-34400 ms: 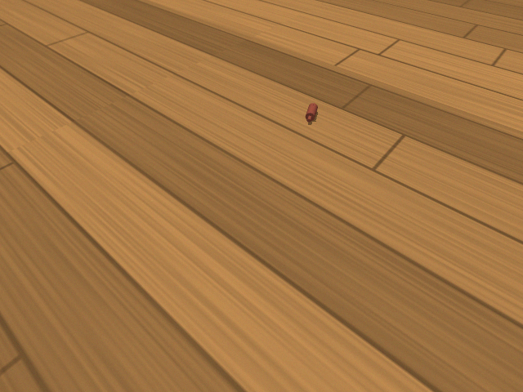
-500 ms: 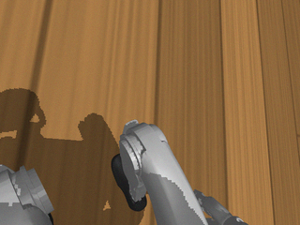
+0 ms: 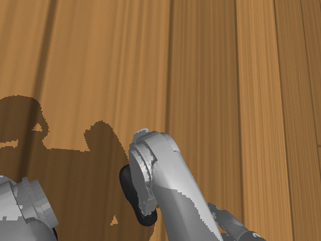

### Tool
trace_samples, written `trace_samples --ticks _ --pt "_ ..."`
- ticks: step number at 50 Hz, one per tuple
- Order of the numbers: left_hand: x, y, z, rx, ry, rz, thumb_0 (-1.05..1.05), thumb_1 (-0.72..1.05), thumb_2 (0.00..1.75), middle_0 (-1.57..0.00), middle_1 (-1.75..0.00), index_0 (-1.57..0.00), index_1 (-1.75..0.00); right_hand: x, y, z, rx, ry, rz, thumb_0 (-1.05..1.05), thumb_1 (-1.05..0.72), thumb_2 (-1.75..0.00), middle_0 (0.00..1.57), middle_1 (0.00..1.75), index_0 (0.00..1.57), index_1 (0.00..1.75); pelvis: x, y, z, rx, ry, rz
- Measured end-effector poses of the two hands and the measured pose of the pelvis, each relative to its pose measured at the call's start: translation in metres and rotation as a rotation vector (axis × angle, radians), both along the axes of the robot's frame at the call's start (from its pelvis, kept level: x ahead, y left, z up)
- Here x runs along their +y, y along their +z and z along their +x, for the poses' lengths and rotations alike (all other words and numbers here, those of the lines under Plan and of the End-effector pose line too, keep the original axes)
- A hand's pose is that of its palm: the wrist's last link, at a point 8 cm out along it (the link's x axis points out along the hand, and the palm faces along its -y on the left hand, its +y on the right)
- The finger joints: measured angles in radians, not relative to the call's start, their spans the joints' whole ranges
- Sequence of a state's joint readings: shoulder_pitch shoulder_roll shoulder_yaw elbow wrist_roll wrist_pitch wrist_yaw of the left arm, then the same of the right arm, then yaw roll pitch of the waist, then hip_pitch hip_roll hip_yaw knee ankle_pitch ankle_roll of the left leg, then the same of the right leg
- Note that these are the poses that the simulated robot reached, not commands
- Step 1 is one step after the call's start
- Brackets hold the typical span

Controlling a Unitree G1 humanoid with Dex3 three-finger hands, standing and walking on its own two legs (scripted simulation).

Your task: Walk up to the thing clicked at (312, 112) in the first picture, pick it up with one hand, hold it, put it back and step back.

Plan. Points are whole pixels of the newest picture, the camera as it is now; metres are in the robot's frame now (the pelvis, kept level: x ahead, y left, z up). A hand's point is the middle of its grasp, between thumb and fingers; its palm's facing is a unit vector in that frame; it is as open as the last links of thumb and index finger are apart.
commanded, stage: close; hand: left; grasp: from above
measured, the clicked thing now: out of the picture +0.48 +0.33 -0.28
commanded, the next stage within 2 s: settle in 0.52 s
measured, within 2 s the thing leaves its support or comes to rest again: leaves its support in 1.00 s
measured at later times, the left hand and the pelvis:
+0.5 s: hand out of the picture +0.46 +0.34 -0.24, palm faces -0.44 -0.10 -0.89, open 9.0 cm; pelvis +0.00 +0.00 +0.00, yaw +0 degrees
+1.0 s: hand out of the picture +0.46 +0.35 -0.23, palm faces -0.44 -0.10 -0.89, open 8.8 cm; pelvis +0.00 +0.00 +0.00, yaw +0 degrees
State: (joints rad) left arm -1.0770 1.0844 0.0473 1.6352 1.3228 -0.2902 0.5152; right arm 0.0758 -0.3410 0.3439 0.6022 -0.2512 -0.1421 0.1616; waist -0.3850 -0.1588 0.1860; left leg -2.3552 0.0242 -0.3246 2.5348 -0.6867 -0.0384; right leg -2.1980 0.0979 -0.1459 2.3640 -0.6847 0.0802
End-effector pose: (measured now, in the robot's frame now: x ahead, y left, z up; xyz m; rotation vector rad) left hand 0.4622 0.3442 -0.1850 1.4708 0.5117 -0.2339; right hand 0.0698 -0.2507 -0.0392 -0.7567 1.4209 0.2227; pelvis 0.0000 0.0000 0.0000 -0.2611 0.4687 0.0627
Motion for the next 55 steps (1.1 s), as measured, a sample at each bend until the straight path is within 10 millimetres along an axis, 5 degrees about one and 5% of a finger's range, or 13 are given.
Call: trace_samples --ticks 45,55 --pt "0.004 0.005 0.006 0.0 0.005 0.0 -0.01 0.22 0.21 -0.83 -0.35 -0.86 -0.29 0.0 0.003 0.001 -0.011 -0.005 -0.014 0.0 -0.91 -0.9 0.2 0.3 0.21 0.3 0.001 0.0 -0.001 0.008 0.0 -0.006" --pt "0.016 0.027 0.002 -0.029 0.001 0.018 -0.02 0.22 0.17 -0.87 -0.28 -0.89 -0.23 -0.003 0.003 0.018 -0.033 -0.023 -0.003 0.0 -0.91 -0.9 0.2 0.3 0.21 0.3 0.002 0.005 0.002 0.041 0.015 -0.007"
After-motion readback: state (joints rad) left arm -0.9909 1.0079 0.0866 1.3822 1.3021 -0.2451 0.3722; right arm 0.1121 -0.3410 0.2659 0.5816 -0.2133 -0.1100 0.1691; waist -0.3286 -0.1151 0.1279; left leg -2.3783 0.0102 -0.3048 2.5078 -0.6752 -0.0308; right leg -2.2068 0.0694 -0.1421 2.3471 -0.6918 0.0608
